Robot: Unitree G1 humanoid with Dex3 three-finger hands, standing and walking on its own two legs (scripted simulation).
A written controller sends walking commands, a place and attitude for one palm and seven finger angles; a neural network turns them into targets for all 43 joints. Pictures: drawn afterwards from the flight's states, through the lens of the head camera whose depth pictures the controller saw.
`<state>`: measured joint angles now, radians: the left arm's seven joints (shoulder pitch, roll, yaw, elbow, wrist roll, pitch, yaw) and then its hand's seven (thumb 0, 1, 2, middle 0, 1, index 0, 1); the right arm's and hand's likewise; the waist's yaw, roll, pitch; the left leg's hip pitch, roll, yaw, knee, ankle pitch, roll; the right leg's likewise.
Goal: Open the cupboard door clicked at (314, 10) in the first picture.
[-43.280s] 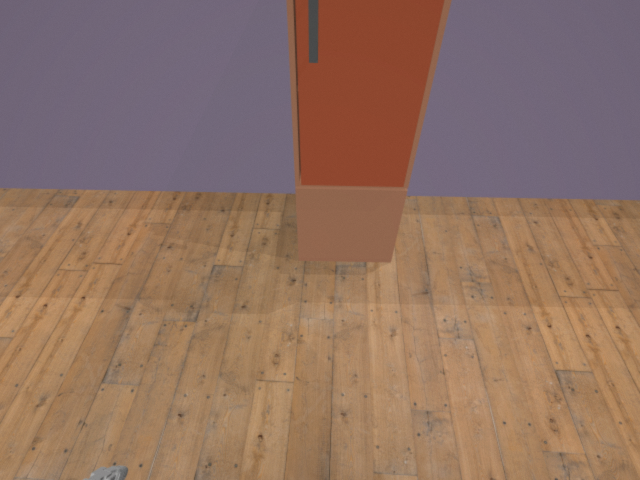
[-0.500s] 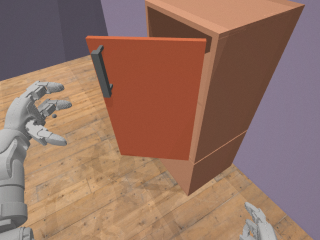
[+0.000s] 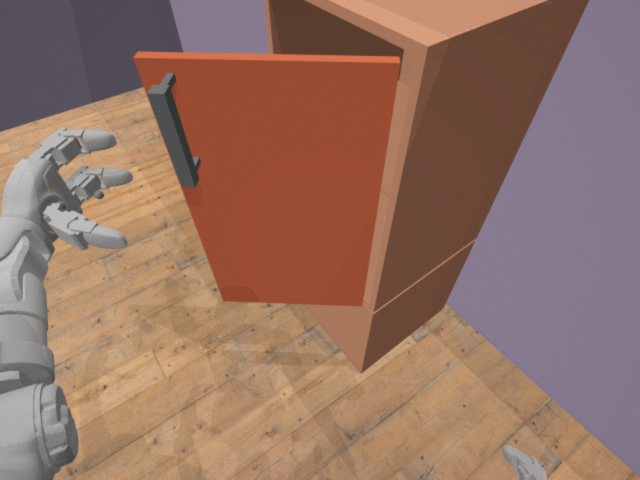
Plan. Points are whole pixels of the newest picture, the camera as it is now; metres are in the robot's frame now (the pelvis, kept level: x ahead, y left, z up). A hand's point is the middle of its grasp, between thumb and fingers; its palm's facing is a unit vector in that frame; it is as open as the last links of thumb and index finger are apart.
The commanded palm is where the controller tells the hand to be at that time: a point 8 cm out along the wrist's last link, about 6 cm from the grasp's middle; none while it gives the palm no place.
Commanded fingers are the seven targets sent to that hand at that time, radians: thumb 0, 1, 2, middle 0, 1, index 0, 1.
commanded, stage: move the hooked fingers beside the handle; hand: left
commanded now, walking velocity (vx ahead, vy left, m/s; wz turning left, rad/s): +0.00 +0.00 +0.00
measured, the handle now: (180, 132) +0.53 +0.22 +0.16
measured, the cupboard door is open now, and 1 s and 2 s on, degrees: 50 50 50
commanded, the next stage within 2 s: slide the fingers in behind the handle in 1.56 s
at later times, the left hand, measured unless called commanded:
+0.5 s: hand (113, 164) +0.45 +0.28 +0.17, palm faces +0.02 -1.00 -0.01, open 14.0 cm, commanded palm +0.43 +0.33 +0.16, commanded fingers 0.00 -0.50 0.30 -0.30 -1.20 -0.30 -1.20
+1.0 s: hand (135, 143) +0.50 +0.27 +0.16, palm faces -0.01 -1.00 +0.01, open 14.0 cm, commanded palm +0.47 +0.33 +0.16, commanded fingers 0.00 -0.50 0.30 -0.30 -1.20 -0.30 -1.20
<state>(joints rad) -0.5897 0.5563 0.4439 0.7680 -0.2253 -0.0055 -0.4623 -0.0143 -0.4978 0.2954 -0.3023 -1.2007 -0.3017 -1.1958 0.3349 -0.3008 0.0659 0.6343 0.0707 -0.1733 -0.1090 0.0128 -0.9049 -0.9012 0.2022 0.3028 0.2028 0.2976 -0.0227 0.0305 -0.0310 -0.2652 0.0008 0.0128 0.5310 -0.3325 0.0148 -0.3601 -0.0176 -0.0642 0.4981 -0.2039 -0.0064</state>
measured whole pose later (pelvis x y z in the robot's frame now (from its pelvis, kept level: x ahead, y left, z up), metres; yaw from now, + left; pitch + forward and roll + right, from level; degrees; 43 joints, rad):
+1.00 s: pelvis +0.01 +0.01 -0.01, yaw -2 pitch +13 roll -2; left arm -0.95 0.75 0.51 1.21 -0.13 -0.16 -0.50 -0.01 -0.50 0.30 -0.30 -1.20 -0.30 -1.20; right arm 0.46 -0.32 0.05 0.64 0.04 0.02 -0.07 0.01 -0.91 -0.90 0.20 0.30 0.20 0.30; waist -0.14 0.02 -0.06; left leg -0.47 0.01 0.04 0.62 -0.38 0.03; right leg -0.56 0.00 -0.04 0.54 -0.21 0.01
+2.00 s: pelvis +0.00 +0.01 -0.01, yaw -1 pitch +12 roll -2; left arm -0.94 0.67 0.44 1.17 -0.14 -0.15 -0.44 -0.01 -0.50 0.30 -0.30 -1.20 -0.31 -1.21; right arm 0.42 -0.30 0.06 0.63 0.04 0.01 -0.07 0.01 -0.91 -0.90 0.20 0.30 0.20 0.30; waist -0.11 0.02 -0.06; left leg -0.47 0.01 0.02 0.64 -0.38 0.03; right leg -0.55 -0.01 -0.06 0.56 -0.21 0.00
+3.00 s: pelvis +0.01 +0.01 -0.01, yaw +0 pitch +11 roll -2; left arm -0.92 0.47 0.33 1.07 -0.15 -0.15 -0.28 -0.01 -0.50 0.30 -0.30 -1.20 -0.29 -1.22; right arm 0.39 -0.27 0.05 0.66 0.03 -0.05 -0.05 0.01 -0.91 -0.90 0.20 0.30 0.20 0.30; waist -0.09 0.04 -0.07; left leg -0.44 0.01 0.01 0.64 -0.38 0.02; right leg -0.52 -0.01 -0.06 0.57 -0.23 0.00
